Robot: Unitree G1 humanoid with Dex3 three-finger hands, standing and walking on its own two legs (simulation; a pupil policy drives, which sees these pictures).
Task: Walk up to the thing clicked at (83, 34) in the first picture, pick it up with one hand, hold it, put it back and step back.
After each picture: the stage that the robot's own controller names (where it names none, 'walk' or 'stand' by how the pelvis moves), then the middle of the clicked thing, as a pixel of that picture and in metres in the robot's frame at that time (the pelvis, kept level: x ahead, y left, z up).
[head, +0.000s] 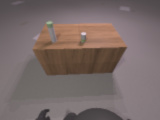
stand; (83, 37) +0.97 +0.09 -0.10
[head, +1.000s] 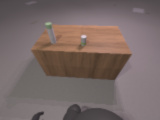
rise first; (83, 40) +0.88 +0.13 -0.08
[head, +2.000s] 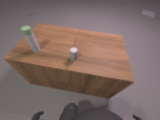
walk; (73, 54) +0.57 +0.17 -0.07
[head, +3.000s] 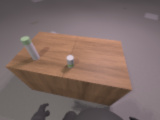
stand; (70, 61) +0.53 +0.19 -0.10
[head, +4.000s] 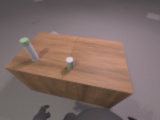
stand; (70, 63) +0.51 +0.19 -0.10
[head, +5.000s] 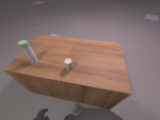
stand; (68, 64) +0.50 +0.20 -0.10
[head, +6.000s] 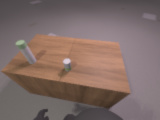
stand; (67, 65) +0.50 +0.21 -0.10
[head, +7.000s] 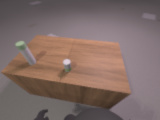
stand; (67, 65) +0.49 +0.22 -0.10
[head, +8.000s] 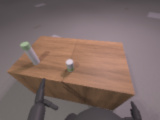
rise first; (70, 65) +0.49 +0.21 -0.10
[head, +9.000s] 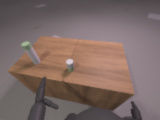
go down; (70, 65) +0.50 +0.21 -0.10
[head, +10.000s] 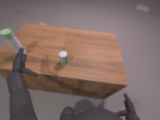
go down; (63, 58) +0.51 +0.20 -0.07
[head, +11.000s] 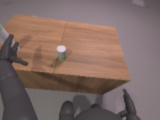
go down; (61, 53) +0.51 +0.19 -0.03
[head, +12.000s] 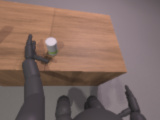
close in; (52, 47) +0.51 +0.21 +0.00
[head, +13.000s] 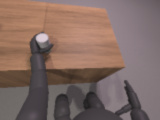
close; (44, 44) +0.52 +0.22 +0.02
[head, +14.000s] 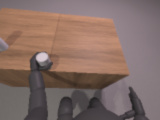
lift; (44, 61) +0.40 +0.26 +0.01
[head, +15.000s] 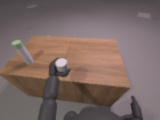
lift; (63, 68) +0.33 +0.17 +0.11
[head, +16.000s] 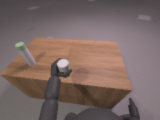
hold; (64, 68) +0.33 +0.17 +0.10
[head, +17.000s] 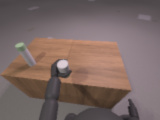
hold; (64, 69) +0.33 +0.17 +0.09
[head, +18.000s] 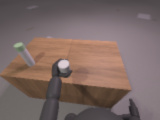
crouch; (65, 69) +0.33 +0.17 +0.09
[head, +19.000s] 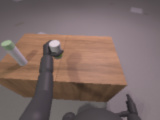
crouch; (56, 50) +0.45 +0.21 +0.13
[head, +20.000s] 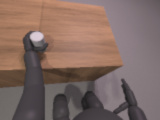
lower; (39, 42) +0.52 +0.23 +0.02
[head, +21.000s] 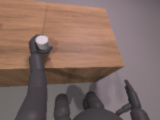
lower; (44, 45) +0.51 +0.22 +0.02
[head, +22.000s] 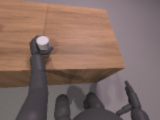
lower; (44, 46) +0.51 +0.22 +0.02
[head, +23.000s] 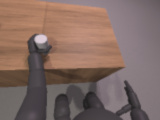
lower; (43, 45) +0.51 +0.23 +0.02
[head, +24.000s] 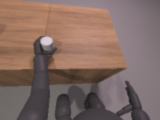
open; (48, 46) +0.50 +0.21 +0.02
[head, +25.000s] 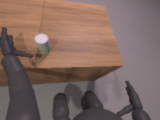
rise; (43, 44) +0.50 +0.22 +0.02
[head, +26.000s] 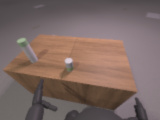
sink last; (69, 64) +0.48 +0.20 -0.05
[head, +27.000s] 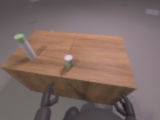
stand; (69, 61) +0.49 +0.20 -0.04
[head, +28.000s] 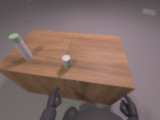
stand; (67, 62) +0.48 +0.20 -0.04
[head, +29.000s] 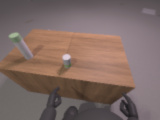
stand; (67, 61) +0.48 +0.20 -0.04
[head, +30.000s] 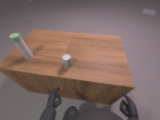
stand; (67, 61) +0.48 +0.20 -0.04
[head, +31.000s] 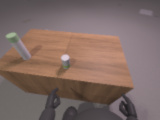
stand; (66, 62) +0.48 +0.20 -0.03
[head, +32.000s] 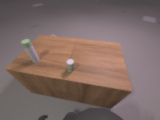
stand; (70, 65) +0.50 +0.19 -0.09
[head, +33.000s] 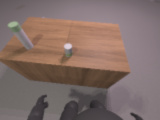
walk; (68, 50) +0.56 +0.19 -0.08
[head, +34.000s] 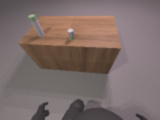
walk; (71, 34) +0.85 +0.26 -0.08
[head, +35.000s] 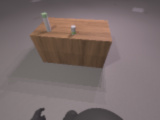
stand; (73, 30) +1.13 +0.26 -0.08
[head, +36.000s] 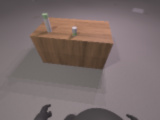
stand; (74, 31) +1.10 +0.24 -0.10
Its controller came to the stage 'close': yes
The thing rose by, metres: 0.21
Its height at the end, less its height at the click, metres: +0.00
